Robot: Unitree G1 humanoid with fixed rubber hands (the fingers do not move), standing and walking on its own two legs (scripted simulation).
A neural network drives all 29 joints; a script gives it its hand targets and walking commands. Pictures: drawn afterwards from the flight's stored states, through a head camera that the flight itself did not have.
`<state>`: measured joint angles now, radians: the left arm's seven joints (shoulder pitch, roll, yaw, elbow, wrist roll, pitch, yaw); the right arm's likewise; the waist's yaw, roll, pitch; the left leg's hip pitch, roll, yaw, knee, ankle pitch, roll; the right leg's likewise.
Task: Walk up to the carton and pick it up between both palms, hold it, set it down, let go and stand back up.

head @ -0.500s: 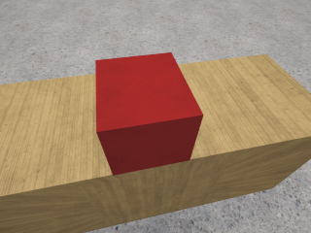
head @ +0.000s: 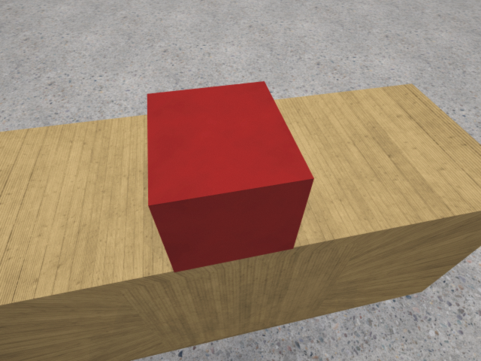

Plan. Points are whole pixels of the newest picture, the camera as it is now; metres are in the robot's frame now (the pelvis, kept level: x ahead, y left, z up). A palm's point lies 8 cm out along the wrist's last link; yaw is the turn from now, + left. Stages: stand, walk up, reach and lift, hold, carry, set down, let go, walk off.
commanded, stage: stand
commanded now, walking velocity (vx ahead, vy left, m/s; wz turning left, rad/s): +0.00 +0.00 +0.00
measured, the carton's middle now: (221, 172) +0.50 +0.06 +0.00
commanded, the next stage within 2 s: none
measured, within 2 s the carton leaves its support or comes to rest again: neither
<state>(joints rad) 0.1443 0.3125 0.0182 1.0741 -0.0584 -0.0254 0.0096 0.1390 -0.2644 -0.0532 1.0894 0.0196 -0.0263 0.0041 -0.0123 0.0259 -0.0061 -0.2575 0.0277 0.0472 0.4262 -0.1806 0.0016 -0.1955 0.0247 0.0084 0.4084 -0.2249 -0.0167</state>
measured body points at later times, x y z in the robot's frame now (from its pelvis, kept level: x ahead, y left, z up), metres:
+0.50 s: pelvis +0.00 +0.00 +0.00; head +0.01 -0.01 +0.45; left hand +0.08 +0.29 -0.13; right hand +0.07 -0.27 -0.15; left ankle +0.03 +0.12 -0.74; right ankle -0.01 -0.11 -0.74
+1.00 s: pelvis +0.00 +0.00 +0.00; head +0.01 -0.01 +0.45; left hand +0.08 +0.29 -0.13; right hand +0.07 -0.27 -0.15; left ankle +0.03 +0.12 -0.74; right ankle -0.01 -0.11 -0.74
